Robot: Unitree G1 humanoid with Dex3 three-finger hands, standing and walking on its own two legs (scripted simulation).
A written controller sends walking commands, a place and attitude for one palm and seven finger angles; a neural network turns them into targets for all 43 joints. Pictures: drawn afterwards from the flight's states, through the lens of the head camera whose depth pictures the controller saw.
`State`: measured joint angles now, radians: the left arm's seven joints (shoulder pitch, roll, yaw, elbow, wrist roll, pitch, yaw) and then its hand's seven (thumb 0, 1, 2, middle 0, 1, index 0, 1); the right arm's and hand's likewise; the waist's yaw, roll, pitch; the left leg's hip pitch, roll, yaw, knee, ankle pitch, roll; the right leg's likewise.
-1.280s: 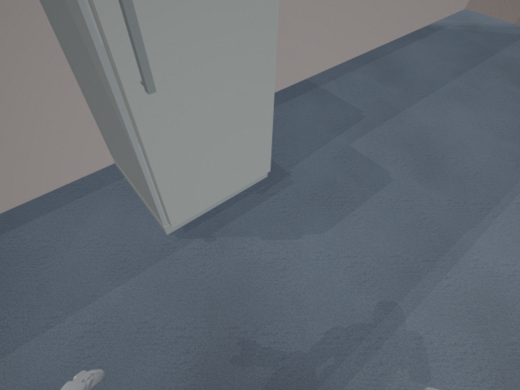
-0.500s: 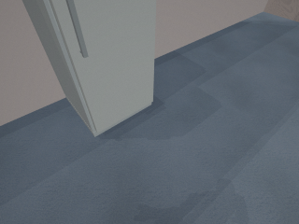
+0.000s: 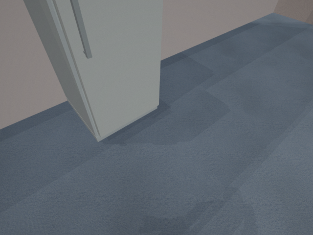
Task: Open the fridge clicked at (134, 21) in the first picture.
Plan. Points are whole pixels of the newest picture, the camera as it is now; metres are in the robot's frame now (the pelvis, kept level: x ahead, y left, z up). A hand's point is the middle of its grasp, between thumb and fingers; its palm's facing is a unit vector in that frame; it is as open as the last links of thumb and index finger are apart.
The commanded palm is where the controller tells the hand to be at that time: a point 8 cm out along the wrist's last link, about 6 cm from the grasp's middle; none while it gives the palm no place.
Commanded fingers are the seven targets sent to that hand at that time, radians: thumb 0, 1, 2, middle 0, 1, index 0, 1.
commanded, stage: look at it before walking up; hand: left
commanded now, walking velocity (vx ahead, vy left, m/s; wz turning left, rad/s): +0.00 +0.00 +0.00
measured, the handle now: (75, 10) +0.89 +0.40 +0.19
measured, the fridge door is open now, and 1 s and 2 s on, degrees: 0 0 0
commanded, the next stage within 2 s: walk to a spot facing it in 0.16 s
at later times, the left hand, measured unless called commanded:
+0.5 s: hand out of the picture +0.08 +0.24 -0.17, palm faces -0.07 -0.95 -0.31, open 7.4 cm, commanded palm none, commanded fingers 0.00 0.90 0.90 -0.20 -0.30 -0.20 -0.30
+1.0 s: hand out of the picture +0.07 +0.16 -0.16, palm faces -0.21 -0.96 -0.21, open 7.4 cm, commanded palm none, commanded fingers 0.00 0.90 0.90 -0.20 -0.30 -0.20 -0.30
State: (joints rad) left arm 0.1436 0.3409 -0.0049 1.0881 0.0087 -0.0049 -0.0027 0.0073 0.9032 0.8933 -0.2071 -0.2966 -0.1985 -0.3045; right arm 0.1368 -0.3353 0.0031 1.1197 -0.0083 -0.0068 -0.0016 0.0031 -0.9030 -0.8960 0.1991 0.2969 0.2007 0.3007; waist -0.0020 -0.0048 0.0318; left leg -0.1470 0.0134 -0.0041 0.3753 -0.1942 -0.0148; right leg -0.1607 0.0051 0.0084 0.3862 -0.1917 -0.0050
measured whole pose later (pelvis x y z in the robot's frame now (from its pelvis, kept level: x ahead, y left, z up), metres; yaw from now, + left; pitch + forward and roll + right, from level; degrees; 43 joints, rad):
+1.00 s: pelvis +0.10 -0.03 +0.00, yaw -20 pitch +1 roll +0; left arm 0.50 0.14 0.03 1.05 0.02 -0.05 0.00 0.01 0.90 0.89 -0.21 -0.30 -0.20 -0.30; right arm 0.13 -0.23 -0.07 0.94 -0.02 0.00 0.01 0.01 -0.91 -0.90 0.19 0.30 0.20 0.30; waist 0.06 0.02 0.03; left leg -0.60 0.10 0.02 0.94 -0.21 -0.07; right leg -0.06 0.07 0.13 0.34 -0.28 -0.05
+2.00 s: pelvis +0.40 -0.18 -0.01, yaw -57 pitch +0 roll +0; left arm 0.21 0.21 0.07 0.96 0.01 -0.04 0.00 0.00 0.93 0.89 -0.21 -0.30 -0.20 -0.30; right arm 0.17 -0.18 -0.05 0.91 -0.02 -0.01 -0.01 0.00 -0.91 -0.90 0.20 0.30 0.20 0.30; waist -0.02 0.02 0.08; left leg -0.60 0.18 0.03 1.13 -0.30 -0.09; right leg -0.26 0.08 -0.04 0.50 -0.23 -0.10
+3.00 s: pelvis +0.46 -0.24 +0.00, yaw -32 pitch +0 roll +2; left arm 0.20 0.19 0.04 0.90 0.01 0.02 0.03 0.01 0.90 0.89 -0.20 -0.30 -0.20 -0.30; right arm 0.26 -0.26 -0.11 0.95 -0.02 0.08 0.02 0.00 -0.91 -0.90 0.20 0.30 0.20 0.30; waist -0.05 0.04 0.03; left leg -0.57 -0.01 -0.02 1.15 -0.32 -0.07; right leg -0.15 -0.06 -0.12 0.46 -0.30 -0.02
